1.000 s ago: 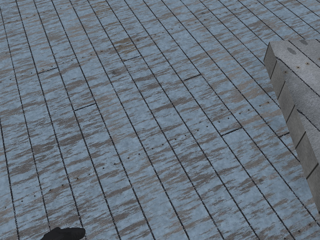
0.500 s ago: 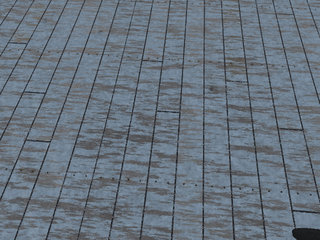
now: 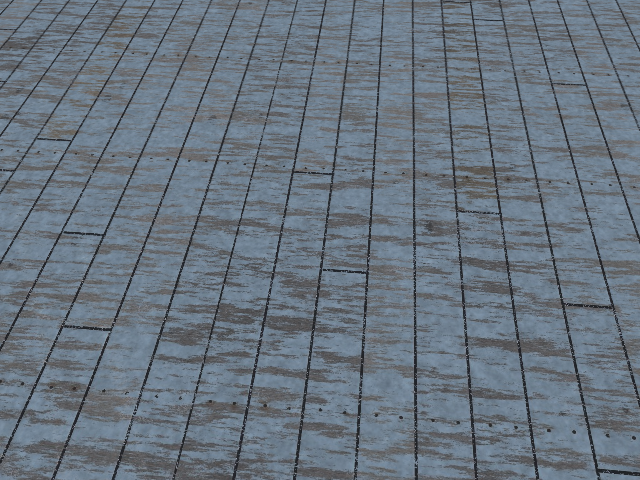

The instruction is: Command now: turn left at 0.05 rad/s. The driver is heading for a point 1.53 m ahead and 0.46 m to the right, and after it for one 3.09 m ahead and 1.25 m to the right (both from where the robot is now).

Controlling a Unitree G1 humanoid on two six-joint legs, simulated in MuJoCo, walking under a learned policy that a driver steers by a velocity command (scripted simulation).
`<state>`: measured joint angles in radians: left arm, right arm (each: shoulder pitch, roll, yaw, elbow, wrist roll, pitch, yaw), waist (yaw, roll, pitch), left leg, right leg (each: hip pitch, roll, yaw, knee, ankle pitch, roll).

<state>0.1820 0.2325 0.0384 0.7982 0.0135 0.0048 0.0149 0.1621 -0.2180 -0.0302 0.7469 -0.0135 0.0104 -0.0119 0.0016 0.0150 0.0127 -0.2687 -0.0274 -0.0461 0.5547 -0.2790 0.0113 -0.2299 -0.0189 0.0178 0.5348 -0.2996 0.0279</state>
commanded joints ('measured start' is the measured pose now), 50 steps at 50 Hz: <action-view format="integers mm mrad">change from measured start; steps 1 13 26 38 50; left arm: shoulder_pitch -11 -3 30 25 292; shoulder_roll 103 86 73 80 108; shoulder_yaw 22 13 9 16 40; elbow -38 40 144 147 201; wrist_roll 1 -4 -8 -45 23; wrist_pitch -22 -25 -21 -85 -107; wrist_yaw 7 17 25 19 -10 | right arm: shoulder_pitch -26 17 42 97 -162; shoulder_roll -100 -94 -86 -128 -68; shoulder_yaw -34 -46 -45 -62 -51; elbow -54 52 170 214 28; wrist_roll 1 7 13 49 -38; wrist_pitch -4 -9 -12 -83 -89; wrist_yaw -10 -25 -36 -22 78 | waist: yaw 1 2 3 -17 67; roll -57 -12 -14 46 -103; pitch -29 -8 8 121 51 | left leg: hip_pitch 23 45 53 -17 -635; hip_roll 49 48 46 148 111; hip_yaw -52 -44 -30 -183 36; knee -75 -89 -111 -246 471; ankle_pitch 113 115 127 -439 19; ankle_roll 31 13 14 122 47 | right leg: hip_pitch -16 -29 -16 -179 335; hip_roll -44 -26 -8 -28 -262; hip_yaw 46 39 22 49 392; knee -93 -104 -116 -66 -449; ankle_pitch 138 85 99 -296 -292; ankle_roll -34 -39 -37 -99 -235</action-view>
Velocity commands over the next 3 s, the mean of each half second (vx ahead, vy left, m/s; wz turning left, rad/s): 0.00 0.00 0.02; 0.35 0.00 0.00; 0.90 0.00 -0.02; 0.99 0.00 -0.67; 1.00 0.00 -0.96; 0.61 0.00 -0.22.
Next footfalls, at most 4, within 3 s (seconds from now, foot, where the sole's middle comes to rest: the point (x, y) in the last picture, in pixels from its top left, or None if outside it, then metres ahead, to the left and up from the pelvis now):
1.24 left None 0.38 0.12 -0.77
1.72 right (340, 351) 0.82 0.00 -0.77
2.14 left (326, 211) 1.29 0.02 -0.77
2.60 right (462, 172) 1.46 -0.39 -0.77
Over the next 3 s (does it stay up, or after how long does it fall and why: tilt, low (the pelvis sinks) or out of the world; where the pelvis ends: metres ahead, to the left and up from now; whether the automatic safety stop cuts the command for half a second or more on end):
stays up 1.58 -0.50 -0.02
